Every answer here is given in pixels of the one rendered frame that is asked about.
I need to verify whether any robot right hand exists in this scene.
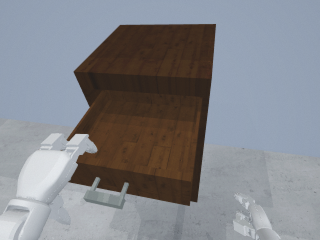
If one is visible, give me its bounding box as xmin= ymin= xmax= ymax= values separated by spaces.
xmin=233 ymin=192 xmax=272 ymax=240

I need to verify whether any robot left hand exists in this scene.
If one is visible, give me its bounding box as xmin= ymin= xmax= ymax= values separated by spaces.
xmin=16 ymin=133 xmax=98 ymax=225

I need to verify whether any drawer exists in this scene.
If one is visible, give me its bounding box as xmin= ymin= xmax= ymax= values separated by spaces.
xmin=61 ymin=90 xmax=203 ymax=206

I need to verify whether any cabinet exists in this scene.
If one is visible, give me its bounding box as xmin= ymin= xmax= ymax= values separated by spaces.
xmin=74 ymin=24 xmax=216 ymax=203

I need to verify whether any robot left forearm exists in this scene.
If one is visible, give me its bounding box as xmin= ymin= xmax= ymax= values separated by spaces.
xmin=0 ymin=197 xmax=52 ymax=240

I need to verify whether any handle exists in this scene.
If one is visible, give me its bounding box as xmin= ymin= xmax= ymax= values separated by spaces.
xmin=83 ymin=177 xmax=129 ymax=210

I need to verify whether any robot right forearm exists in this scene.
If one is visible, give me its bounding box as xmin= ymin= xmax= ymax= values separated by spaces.
xmin=254 ymin=228 xmax=281 ymax=240

